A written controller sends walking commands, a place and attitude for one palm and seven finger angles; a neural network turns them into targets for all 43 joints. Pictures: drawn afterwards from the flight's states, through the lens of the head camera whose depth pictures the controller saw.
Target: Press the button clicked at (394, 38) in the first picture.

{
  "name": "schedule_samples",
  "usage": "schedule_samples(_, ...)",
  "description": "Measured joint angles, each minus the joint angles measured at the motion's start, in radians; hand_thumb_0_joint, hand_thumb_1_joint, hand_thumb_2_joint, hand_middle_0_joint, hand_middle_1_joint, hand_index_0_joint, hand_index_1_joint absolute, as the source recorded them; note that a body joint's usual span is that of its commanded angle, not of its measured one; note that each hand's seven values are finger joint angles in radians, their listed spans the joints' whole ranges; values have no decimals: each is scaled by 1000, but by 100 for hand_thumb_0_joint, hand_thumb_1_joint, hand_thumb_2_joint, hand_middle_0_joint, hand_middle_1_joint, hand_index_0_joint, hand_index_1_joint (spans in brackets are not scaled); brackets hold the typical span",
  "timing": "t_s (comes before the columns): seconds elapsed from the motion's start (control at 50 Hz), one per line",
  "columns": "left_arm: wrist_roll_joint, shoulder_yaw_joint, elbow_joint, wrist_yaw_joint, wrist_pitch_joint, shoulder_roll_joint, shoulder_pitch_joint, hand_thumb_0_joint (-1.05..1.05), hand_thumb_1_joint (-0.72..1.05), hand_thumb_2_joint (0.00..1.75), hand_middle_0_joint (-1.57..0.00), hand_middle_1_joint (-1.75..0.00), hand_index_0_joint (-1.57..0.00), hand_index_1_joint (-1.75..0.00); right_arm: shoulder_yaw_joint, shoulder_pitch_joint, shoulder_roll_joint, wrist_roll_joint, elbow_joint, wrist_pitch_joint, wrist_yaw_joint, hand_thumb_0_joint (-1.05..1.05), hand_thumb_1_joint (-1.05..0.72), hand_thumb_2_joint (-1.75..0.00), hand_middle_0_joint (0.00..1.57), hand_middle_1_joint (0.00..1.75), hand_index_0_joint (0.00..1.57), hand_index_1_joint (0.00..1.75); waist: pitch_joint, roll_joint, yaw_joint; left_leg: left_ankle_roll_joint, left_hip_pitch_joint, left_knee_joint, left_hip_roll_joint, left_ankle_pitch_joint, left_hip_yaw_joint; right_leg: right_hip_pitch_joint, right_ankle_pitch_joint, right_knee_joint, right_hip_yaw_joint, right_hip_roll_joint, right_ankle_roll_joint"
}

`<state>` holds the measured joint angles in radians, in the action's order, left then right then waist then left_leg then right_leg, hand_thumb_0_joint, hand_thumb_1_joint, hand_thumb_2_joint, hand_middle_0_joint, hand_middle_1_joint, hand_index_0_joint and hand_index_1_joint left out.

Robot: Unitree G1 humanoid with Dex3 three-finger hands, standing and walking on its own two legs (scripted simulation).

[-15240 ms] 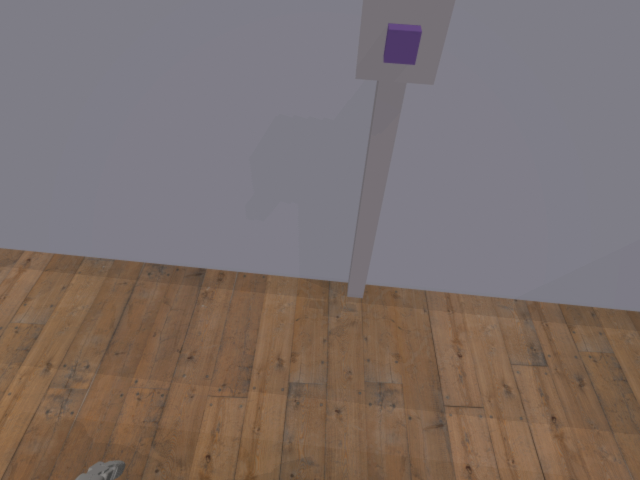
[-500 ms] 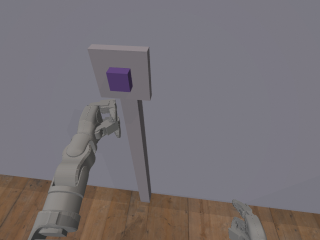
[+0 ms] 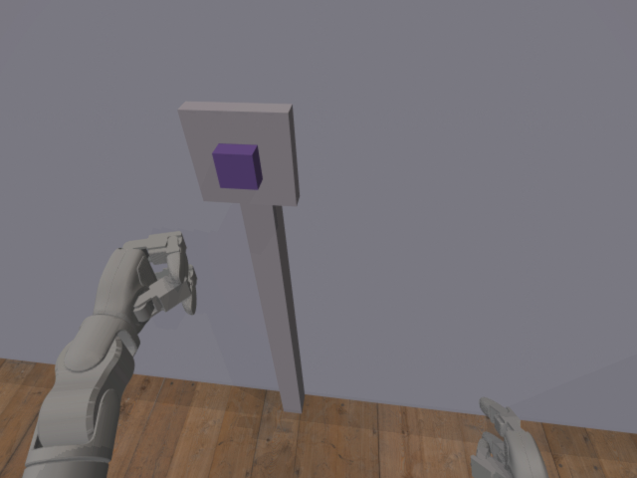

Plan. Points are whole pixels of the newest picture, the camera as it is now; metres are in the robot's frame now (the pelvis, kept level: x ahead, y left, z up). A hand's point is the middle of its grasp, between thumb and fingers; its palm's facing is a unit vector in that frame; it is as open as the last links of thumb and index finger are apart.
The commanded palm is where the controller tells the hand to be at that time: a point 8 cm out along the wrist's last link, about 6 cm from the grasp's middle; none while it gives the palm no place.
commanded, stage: draw the hand back to the body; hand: left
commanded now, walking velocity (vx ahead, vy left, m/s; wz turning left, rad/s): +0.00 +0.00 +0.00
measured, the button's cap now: (239, 165) +0.50 +0.16 +0.18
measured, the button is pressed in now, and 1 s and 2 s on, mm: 0 0 0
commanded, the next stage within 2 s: step back with the hand held close in 0.98 s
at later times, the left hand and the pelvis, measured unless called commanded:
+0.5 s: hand (113, 319) +0.23 +0.23 +0.16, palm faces +0.32 -0.89 -0.32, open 3.1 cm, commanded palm +0.18 +0.28 +0.17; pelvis +0.02 +0.02 +0.01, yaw -1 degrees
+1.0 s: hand (62, 344) +0.19 +0.27 +0.16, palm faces +0.40 -0.84 -0.36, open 3.1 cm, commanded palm +0.14 +0.31 +0.18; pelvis +0.02 +0.03 +0.01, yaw +0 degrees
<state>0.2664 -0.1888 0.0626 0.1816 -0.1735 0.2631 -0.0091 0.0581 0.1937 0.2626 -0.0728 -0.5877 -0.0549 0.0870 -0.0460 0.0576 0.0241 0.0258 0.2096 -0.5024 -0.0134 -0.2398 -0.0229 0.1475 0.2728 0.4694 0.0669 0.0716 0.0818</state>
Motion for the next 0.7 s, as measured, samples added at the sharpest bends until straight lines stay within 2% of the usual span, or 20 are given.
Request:
schedule_samples(0.02, 4, -2, 12, 6, -3, 1, 12, 2, 90, 90, -130, -150, -130, -150, 1, -3, -1, 0, 3, -3, 0, 2, -90, -90, 20, 30, 20, 30, -1, 1, 1, 0, 0, 0, 0, 0, 0, -1, 0, 0, 0, 0, 0)
schedule_samples(0.04, -22, 7, 32, -18, 10, 7, 28, 2, 90, 90, -130, -150, -130, -150, 1, -10, -4, 8, 3, -7, -1, 2, -90, -90, 20, 30, 20, 30, 3, 4, 1, 0, -4, 1, 0, 1, 1, -6, -2, -4, 1, 0, 0)
schedule_samples(0.12, -111, 38, 106, -155, 121, 16, 111, 2, 90, 90, -130, -150, -130, -150, -1, -38, -18, 41, -2, -15, -11, 1, -90, -90, 20, 30, 20, 30, 37, 9, 1, 0, -27, 31, 3, 17, 0, -34, -26, -47, -2, 4, -1)
schedule_samples(0.24, -168, 45, 172, -243, 216, 15, 223, 2, 90, 90, -130, -150, -130, -150, -2, -36, -33, 59, -25, 4, -20, 1, -90, -90, 20, 30, 20, 30, 71, 6, 22, 5, -68, 88, -2, 41, -4, -76, -53, -107, -9, 1, -5)
schedule_samples(0.42, -192, 5, 252, -271, 264, 27, 349, 2, 89, 90, -131, -150, -130, -150, -10, -16, -41, 69, -49, 22, -29, 1, -90, -90, 20, 30, 20, 30, 74, 14, 29, 16, -107, 116, -12, 35, -12, -113, -50, -134, -20, -8, -17)
schedule_samples(0.56, -193, -35, 326, -268, 273, 41, 456, 2, 89, 90, -131, -150, -130, -150, -25, -8, -35, 70, -33, 29, -34, 1, -90, -90, 20, 30, 20, 30, 58, 13, 26, 23, -111, 107, -17, 18, -20, -116, -36, -125, -28, -13, -25)
schedule_samples(0.7, -193, -79, 381, -273, 271, 59, 538, 2, 89, 90, -131, -150, -130, -150, -36, -5, -26, 67, -16, 22, -32, 1, -90, -90, 20, 30, 20, 30, 49, 8, 35, 27, -104, 90, -18, 5, -21, -113, -29, -120, -29, -14, -31)
